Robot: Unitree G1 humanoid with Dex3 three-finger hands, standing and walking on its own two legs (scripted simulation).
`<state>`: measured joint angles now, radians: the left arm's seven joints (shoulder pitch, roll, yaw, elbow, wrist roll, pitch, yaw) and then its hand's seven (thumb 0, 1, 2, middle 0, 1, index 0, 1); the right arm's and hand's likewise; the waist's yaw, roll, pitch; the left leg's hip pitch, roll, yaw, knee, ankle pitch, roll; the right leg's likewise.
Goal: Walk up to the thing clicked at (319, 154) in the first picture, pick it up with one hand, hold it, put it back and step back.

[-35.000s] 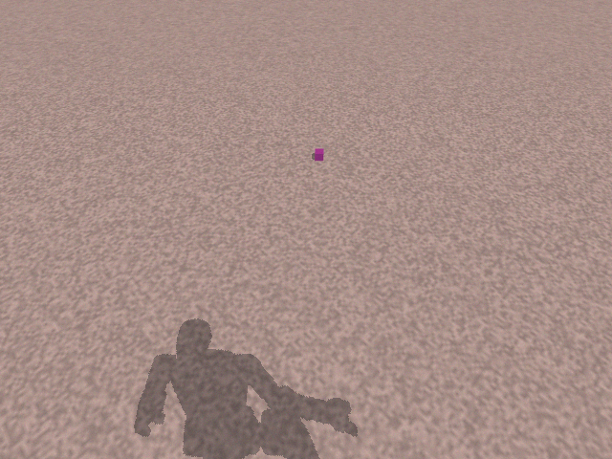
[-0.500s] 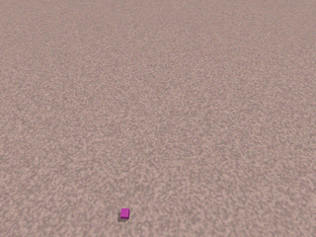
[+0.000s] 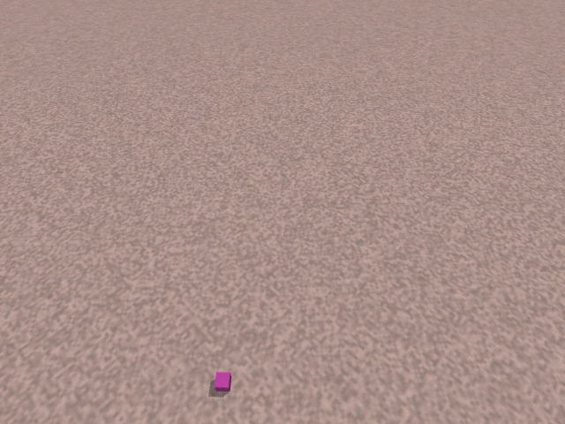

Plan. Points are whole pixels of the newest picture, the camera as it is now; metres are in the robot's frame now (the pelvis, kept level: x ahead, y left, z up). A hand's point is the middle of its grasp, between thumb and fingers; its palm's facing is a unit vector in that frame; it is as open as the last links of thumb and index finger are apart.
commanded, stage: stand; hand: left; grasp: from above
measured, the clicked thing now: (223, 381) +0.41 +0.20 -0.76
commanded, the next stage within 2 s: rise first in 0.02 s
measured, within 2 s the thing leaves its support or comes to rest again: neither
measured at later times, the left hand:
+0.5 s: hand out of the picture +0.14 +0.25 -0.18, palm faces -0.09 -0.92 -0.39, open 10.8 cm
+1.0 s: hand out of the picture +0.12 +0.26 -0.28, palm faces -0.29 -0.80 -0.53, open 11.9 cm
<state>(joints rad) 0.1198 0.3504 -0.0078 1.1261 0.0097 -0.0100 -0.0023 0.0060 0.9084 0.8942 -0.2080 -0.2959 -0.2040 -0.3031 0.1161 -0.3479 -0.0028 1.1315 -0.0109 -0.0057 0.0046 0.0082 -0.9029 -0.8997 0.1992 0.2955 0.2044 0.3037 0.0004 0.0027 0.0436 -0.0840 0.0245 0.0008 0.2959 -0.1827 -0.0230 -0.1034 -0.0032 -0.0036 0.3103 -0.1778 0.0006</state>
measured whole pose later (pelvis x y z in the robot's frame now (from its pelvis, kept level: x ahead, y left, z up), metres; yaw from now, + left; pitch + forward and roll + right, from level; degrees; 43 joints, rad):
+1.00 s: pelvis -0.02 +0.02 -0.14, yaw +1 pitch +23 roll -2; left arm 0.22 0.31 0.06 0.47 0.38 0.15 0.05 0.00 -0.20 0.63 -0.48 -0.69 -0.47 -0.70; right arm 0.15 -0.24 -0.03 0.53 0.00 -0.14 0.00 0.01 -0.98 -0.92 0.20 0.30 0.20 0.30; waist -0.02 0.01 -0.16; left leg -1.13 0.01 -0.03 1.33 -0.61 0.00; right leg -1.11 -0.02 -0.02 1.29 -0.58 0.02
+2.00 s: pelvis -0.10 +0.02 -0.41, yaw -3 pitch +34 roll -6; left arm -0.76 0.55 0.00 1.27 1.21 -0.21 0.39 0.00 -0.14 0.71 -0.43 -0.62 -0.42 -0.63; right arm 0.12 -0.26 -0.04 0.76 -0.09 -0.05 0.09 0.01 -0.90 -0.90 0.20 0.29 0.20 0.30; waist -0.15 0.01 -0.13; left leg -2.19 -0.02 -0.08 2.28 -0.68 0.01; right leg -2.15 -0.02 -0.03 2.21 -0.66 0.04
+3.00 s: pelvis -0.09 +0.02 -0.46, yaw -4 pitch +35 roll -6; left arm -0.89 0.62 0.04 1.46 1.31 -0.24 0.49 0.00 -0.18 0.73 -0.35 -0.74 -0.36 -0.73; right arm 0.12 -0.27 0.01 0.77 -0.16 -0.06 0.13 0.00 -0.91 -0.90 0.20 0.29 0.20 0.30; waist -0.21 -0.01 -0.07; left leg -2.31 -0.02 -0.11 2.42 -0.72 -0.01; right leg -2.27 0.00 -0.05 2.34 -0.68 0.03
